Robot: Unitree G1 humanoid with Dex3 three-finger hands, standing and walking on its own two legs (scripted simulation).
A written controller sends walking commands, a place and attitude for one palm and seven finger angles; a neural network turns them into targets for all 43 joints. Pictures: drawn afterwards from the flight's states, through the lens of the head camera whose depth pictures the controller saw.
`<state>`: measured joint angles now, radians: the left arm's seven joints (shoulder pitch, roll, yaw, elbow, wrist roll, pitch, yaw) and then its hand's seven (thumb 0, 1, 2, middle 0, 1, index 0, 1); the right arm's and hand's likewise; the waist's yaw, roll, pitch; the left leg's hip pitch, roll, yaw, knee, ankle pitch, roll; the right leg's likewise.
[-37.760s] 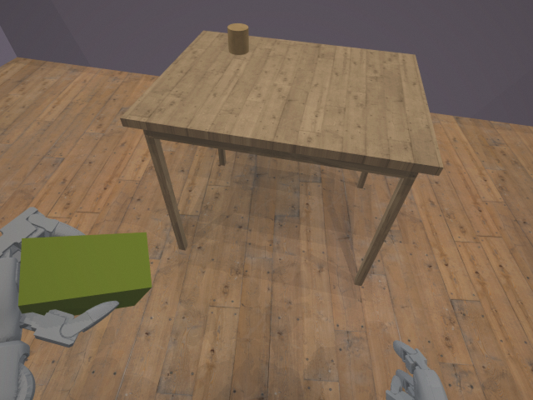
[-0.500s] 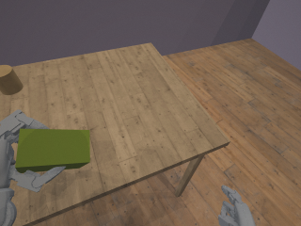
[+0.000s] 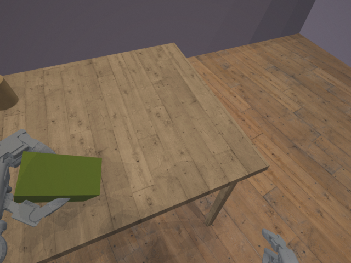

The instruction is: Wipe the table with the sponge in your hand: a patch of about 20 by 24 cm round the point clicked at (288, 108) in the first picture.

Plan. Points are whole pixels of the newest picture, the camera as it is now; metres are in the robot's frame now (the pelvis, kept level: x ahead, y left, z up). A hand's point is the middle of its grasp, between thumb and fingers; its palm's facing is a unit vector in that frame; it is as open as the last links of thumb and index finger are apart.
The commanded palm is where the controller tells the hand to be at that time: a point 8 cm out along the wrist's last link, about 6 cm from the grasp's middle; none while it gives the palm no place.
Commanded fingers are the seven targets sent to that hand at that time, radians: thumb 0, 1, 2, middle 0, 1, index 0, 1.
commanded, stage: come to a stop and stand still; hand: left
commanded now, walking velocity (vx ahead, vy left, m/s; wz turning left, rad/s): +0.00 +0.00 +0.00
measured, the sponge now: (69, 180) +0.24 +0.21 +0.12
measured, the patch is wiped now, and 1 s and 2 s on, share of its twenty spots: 0.00 0.00 0.00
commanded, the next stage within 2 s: look again from close up in 0.84 s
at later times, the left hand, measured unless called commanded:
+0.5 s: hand (9, 208) +0.17 +0.25 +0.16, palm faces +0.44 -0.84 -0.32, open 10.0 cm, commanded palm +0.11 +0.28 +0.18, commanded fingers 0.00 0.10 1.30 -1.20 -1.60 -1.20 -1.60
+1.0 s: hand (6, 209) +0.17 +0.26 +0.17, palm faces +0.42 -0.84 -0.34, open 10.0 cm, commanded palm +0.11 +0.29 +0.18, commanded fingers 0.00 0.10 1.30 -1.20 -1.60 -1.20 -1.60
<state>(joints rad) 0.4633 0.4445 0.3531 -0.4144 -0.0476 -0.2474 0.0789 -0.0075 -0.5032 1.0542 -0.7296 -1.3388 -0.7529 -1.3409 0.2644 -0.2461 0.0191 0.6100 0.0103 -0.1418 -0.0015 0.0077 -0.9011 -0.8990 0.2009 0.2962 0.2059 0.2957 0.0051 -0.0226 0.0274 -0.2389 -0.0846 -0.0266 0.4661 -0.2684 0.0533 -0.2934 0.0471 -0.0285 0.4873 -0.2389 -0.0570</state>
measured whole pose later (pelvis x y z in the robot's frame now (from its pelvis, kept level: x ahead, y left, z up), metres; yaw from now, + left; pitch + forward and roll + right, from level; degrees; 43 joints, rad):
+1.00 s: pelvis -0.04 +0.00 +0.00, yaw +2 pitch +0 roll +0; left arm 0.42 0.37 0.33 -0.41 -0.08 -0.20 0.13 -0.01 -0.51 1.06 -0.73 -1.34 -0.75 -1.34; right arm 0.21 -0.23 0.04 0.61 0.03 -0.15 -0.02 0.01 -0.90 -0.90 0.20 0.30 0.20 0.30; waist 0.03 -0.01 0.02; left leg -0.23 -0.09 -0.06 0.43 -0.19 0.05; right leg -0.26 0.04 -0.06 0.40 -0.14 -0.05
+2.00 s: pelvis -0.02 -0.03 -0.01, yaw -1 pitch +0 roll +1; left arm 0.40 0.53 0.30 -0.44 0.19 0.12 0.04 -0.01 -0.51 1.06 -0.73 -1.34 -0.75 -1.34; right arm 0.15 -0.24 0.04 0.60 0.01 -0.08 -0.13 0.01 -0.90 -0.90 0.20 0.30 0.21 0.30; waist 0.08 0.06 -0.02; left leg -0.27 -0.04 -0.03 0.61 -0.33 0.01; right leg -0.32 0.09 -0.04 0.61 -0.29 -0.10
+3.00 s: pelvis -0.01 -0.01 +0.00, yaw -1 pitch -2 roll +1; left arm 0.13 0.54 0.01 -0.31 0.78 0.47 -0.03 0.00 -0.51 1.06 -0.73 -1.34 -0.75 -1.34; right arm 0.01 -0.27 0.07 0.63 0.04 0.05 -0.09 0.01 -0.90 -0.90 0.20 0.30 0.20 0.30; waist 0.12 0.11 0.01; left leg -0.14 -0.07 -0.01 0.42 -0.24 0.05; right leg -0.20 0.06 0.00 0.45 -0.21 -0.07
